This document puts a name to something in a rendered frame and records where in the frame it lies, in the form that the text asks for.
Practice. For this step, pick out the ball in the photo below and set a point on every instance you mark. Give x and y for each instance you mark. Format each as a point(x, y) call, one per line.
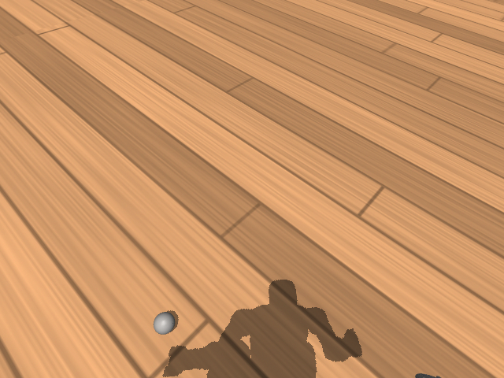
point(164, 323)

